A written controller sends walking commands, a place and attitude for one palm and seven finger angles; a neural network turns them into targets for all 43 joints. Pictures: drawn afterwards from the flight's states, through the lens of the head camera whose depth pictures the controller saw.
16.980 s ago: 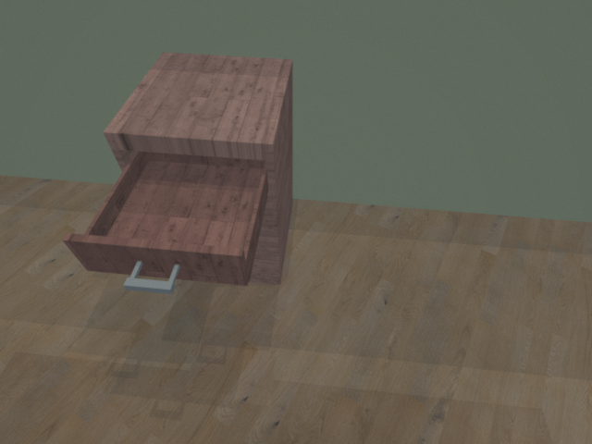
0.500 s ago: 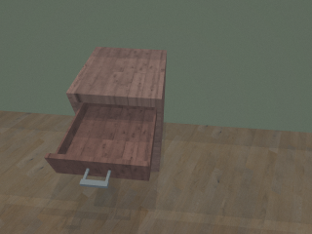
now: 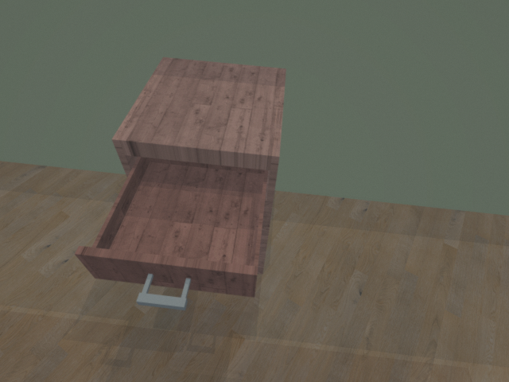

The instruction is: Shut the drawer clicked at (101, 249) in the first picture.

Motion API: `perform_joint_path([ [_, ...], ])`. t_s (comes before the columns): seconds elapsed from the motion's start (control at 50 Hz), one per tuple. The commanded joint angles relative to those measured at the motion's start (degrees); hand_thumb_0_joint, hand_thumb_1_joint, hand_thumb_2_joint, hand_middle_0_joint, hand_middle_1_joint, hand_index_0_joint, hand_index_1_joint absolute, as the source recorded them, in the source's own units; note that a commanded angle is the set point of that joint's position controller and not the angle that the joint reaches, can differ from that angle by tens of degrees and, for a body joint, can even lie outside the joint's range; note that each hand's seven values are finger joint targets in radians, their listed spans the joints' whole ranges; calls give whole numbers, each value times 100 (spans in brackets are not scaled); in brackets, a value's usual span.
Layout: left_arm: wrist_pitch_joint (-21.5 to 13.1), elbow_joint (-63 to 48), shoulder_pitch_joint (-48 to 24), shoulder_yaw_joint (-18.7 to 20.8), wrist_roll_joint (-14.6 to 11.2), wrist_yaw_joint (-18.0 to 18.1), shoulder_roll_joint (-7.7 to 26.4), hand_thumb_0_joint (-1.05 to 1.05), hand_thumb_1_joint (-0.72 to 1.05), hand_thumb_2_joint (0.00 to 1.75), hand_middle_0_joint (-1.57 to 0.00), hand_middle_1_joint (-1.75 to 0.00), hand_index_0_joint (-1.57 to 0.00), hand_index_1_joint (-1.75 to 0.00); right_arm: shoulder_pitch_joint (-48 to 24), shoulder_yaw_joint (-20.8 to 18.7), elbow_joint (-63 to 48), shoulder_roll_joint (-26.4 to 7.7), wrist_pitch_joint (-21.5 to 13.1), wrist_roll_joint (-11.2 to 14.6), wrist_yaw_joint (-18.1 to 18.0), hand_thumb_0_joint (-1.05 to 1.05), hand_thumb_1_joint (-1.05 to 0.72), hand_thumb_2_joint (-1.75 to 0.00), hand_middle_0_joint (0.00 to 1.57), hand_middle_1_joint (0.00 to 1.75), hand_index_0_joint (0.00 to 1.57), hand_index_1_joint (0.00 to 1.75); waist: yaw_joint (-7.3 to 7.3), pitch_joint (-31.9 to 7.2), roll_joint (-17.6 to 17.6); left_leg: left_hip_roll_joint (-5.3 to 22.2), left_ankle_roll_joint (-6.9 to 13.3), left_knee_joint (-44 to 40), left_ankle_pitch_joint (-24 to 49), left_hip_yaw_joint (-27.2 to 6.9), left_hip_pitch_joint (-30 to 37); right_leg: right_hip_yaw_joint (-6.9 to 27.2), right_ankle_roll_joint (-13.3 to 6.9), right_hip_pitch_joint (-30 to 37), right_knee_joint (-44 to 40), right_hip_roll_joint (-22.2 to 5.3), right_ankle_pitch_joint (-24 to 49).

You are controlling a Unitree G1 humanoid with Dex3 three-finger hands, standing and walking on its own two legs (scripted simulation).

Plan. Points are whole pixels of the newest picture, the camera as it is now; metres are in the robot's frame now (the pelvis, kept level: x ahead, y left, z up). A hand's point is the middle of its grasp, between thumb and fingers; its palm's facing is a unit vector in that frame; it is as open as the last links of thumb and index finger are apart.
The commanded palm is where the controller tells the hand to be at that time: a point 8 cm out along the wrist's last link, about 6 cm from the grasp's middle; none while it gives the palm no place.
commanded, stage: come to a stop and stand still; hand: left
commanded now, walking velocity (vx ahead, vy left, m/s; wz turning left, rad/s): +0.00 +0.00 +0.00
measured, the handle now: (165, 291) +0.32 +0.21 -0.19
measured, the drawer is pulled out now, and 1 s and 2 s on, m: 0.30 0.30 0.30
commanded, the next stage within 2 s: look again from close up in 1.26 s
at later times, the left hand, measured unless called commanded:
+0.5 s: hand out of the picture +0.05 +0.20 -0.16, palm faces +0.01 -0.98 -0.22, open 7.4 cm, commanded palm none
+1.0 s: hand out of the picture -0.02 +0.16 -0.16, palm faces +0.02 -0.98 -0.18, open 7.4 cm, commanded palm none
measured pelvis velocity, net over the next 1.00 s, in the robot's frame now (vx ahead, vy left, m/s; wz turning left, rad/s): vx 0.00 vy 0.00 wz -0.01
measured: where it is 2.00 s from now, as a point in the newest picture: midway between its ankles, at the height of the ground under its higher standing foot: outside the picture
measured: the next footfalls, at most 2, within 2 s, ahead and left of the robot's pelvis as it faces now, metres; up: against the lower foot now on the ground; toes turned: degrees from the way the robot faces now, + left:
none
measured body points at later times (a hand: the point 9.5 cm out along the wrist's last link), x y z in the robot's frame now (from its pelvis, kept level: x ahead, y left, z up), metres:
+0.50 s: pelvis +0.02 +0.02 +0.01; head +0.03 +0.02 +0.46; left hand +0.05 +0.25 -0.15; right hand +0.01 -0.21 -0.15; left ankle -0.03 +0.06 -0.73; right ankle -0.02 -0.13 -0.73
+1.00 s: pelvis +0.00 +0.00 +0.01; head +0.01 +0.00 +0.46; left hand -0.02 +0.21 -0.15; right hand -0.02 -0.22 -0.15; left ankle -0.03 +0.06 -0.73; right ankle -0.02 -0.13 -0.73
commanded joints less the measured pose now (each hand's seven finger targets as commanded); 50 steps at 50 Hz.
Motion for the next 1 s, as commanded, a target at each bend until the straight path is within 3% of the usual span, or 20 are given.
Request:
perform_joint_path([
  [0.0,29,-407,140,-3,-21,32,415,0,90,90,-20,-30,-20,-30,514,-42,-140,-683,-11,-4,-124,0,-90,-90,20,30,20,30,19,-160,1048,1508,442,-1101,5557,-1360,726,29,-156,-566,681,72,-1053],
  [0.02,43,-397,138,11,-17,24,421,0,90,90,-20,-30,-20,-30,378,-52,-176,-708,-2,-13,-124,0,-90,-90,20,30,20,30,79,-76,745,1438,431,-1015,5398,-1234,663,55,-178,-469,483,17,-758],
  [0.06,48,-354,189,61,-17,9,407,0,90,90,-20,-30,-20,-30,118,-71,-238,-699,36,2,-121,0,-90,-90,20,30,20,30,167,16,222,1190,257,-928,4272,-1042,321,136,-178,-25,-341,-60,254],
  [0.1,3,-355,166,66,-19,2,494,0,90,90,-20,-30,-20,-30,72,-53,-247,-608,41,24,-115,0,-90,-90,20,30,20,30,120,142,-37,923,-39,-1011,3254,-909,88,483,-325,215,-844,-230,1402],
  [0.12,-6,-397,129,42,-21,8,547,0,90,90,-20,-30,-20,-30,156,-45,-220,-604,22,26,-109,0,-90,-90,20,30,20,30,62,136,-27,834,-149,-1152,2916,-901,125,590,-402,199,-808,-330,1546],
  [0.14,13,-446,83,20,-20,10,580,0,90,90,-20,-30,-20,-30,235,-38,-174,-614,-7,12,-102,0,-90,-90,20,30,20,30,33,105,215,811,-238,-1361,2859,-950,149,561,-415,212,-709,-318,1436],
  [0.16,57,-481,-9,26,-19,11,602,0,90,90,-20,-30,-20,-30,264,-43,-139,-690,1,-2,-97,0,-90,-90,20,30,20,30,26,148,233,873,-283,-1470,3056,-999,173,408,-347,218,-576,-217,1152],
  [0.2,85,-510,-60,45,-13,33,576,0,90,90,-20,-30,-20,-30,229,-73,-98,-761,18,1,-106,0,-90,-90,20,30,20,30,58,260,-343,923,-194,-1351,3550,-986,259,363,-270,186,-583,-138,1212],
  [0.22,88,-540,-6,45,-17,42,559,0,90,90,-20,-30,-20,-30,243,-64,-105,-794,7,3,-110,0,-90,-90,20,30,20,30,62,183,-402,908,-211,-1325,3607,-949,377,412,-274,206,-627,-176,1304],
  [0.28,108,-598,-34,57,-20,38,624,0,90,90,-20,-30,-20,-30,239,-35,-55,-783,-2,0,-104,0,-90,-90,20,30,20,30,49,112,-126,847,-260,-1411,3405,-871,507,437,-244,264,-724,-251,1368],
  [0.36,125,-631,-54,70,-30,33,683,0,90,90,-20,-30,-20,-30,267,-20,20,-794,-10,9,-116,0,-90,-90,20,30,20,30,57,-21,232,863,-298,-1417,4005,-823,765,388,-220,294,-712,-213,1339],
  [0.4,131,-624,-96,72,-31,32,689,0,90,90,-20,-30,-20,-30,314,-20,62,-768,-3,20,-123,0,-90,-90,20,30,20,30,44,28,209,875,-308,-1446,4159,-836,780,375,-217,293,-728,-189,1331],
  [0.52,96,-517,-15,63,-32,27,649,0,90,90,-20,-30,-20,-30,369,-11,201,-694,-15,29,-120,0,-90,-90,20,30,20,30,39,29,-12,804,-265,-1445,3641,-750,744,445,-240,490,-926,-313,1839],
  [0.68,77,-351,47,27,-30,10,560,0,90,90,-20,-30,-20,-30,441,21,417,-564,-25,45,-104,0,-90,-90,20,30,20,30,11,281,-47,765,-190,-1657,2569,-734,531,486,-225,449,-1166,-366,1623],
  [0.98,21,-142,259,-30,-14,-1,417,0,90,90,-20,-30,-20,-30,482,33,603,-411,-56,58,-94,0,-90,-90,20,30,20,30,17,292,-100,775,-142,-1713,2066,-698,525,536,-226,291,-1364,-375,1494],
])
